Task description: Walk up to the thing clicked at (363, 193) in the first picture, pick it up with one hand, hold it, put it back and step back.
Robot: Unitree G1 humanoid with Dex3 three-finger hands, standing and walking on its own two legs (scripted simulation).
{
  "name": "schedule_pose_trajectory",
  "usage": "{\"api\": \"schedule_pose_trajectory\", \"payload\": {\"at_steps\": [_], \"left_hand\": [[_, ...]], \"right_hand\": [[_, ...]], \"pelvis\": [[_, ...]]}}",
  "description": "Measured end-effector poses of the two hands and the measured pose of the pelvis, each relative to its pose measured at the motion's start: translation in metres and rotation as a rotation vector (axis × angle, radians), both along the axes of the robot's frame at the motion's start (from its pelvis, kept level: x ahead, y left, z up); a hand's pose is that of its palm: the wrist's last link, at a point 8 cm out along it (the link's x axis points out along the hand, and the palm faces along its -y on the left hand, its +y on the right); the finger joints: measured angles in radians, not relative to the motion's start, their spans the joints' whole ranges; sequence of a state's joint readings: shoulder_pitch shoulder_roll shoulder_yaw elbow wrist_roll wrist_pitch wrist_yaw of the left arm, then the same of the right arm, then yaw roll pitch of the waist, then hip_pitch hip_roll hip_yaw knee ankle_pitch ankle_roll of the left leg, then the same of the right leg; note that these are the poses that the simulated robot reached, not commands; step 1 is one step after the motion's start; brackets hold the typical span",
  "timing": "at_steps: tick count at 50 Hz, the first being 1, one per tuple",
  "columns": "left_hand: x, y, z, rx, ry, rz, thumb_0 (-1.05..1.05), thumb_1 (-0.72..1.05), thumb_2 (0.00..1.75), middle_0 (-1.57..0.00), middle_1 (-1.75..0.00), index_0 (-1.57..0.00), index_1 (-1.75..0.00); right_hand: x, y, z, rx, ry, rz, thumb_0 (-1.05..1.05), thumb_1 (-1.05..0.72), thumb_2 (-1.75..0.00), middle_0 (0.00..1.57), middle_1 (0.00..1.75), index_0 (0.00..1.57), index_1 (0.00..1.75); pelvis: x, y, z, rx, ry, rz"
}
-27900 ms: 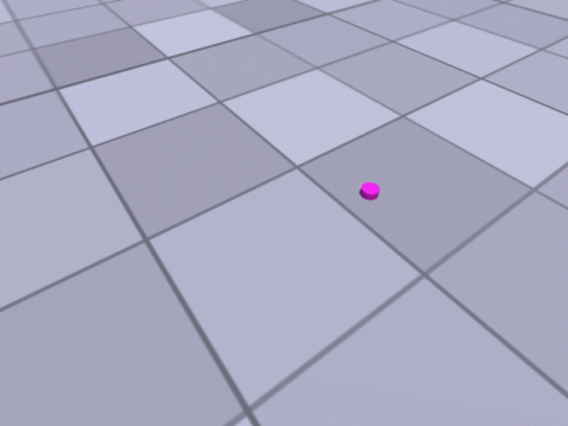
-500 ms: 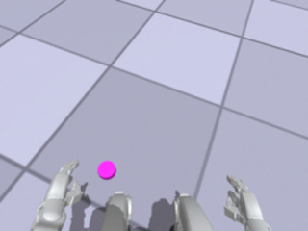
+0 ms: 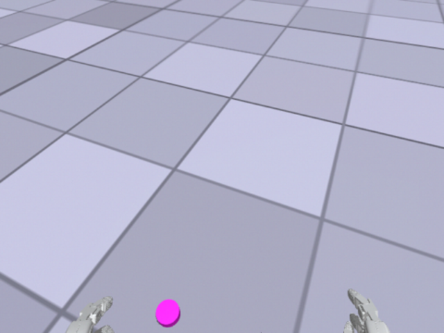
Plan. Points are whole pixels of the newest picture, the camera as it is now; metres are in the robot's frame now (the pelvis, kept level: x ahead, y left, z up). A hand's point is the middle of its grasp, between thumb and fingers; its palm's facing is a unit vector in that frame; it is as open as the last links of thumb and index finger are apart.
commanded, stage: home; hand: left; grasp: from above
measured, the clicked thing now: (168, 313) +0.41 +0.21 -0.69
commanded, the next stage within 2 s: stand in 1.96 s
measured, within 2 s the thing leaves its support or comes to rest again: neither
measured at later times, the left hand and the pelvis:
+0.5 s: hand out of the picture +0.16 +0.18 -0.04, palm faces +0.06 -0.98 -0.21, open 7.4 cm; pelvis +0.00 +0.00 +0.00, yaw +0 degrees
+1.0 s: hand out of the picture +0.16 +0.18 -0.04, palm faces +0.05 -0.98 -0.21, open 7.4 cm; pelvis +0.00 +0.00 +0.00, yaw +0 degrees
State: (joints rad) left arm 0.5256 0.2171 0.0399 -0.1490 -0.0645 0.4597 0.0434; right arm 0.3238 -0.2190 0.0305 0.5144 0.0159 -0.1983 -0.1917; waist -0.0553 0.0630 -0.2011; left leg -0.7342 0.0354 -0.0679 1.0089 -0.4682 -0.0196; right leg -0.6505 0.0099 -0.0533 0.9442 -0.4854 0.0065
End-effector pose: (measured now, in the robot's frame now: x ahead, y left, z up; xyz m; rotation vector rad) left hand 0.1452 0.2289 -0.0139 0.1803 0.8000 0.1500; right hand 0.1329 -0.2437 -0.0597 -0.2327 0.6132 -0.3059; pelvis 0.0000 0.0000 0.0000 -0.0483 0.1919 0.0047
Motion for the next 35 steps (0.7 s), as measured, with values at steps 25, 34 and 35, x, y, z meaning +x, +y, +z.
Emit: {"api": "schedule_pose_trajectory", "payload": {"at_steps": [25,34,35], "left_hand": [[-0.007,-0.001,-0.005,-0.012,0.014,-0.006,0.01,0.91,0.90,-0.21,-0.30,-0.20,-0.30],[-0.008,0.001,-0.005,-0.016,0.012,-0.014,0.01,0.91,0.90,-0.20,-0.30,-0.20,-0.30],[-0.008,0.001,-0.006,-0.016,0.013,-0.014,0.01,0.91,0.90,-0.21,-0.30,-0.20,-0.30]], "right_hand": [[0.007,0.006,0.005,-0.008,-0.032,0.057,0.01,-0.91,-0.90,0.21,0.30,0.20,0.30],[0.000,0.007,0.004,-0.014,-0.021,0.045,0.01,-0.91,-0.90,0.21,0.30,0.20,0.30],[0.000,0.007,0.004,-0.015,-0.022,0.044,0.01,-0.91,-0.90,0.21,0.30,0.20,0.30]], "pelvis": [[-0.004,-0.001,0.002,0.004,-0.029,0.004],[-0.006,0.002,0.002,0.003,-0.031,0.001],[-0.006,0.002,0.002,0.003,-0.032,0.001]]}}
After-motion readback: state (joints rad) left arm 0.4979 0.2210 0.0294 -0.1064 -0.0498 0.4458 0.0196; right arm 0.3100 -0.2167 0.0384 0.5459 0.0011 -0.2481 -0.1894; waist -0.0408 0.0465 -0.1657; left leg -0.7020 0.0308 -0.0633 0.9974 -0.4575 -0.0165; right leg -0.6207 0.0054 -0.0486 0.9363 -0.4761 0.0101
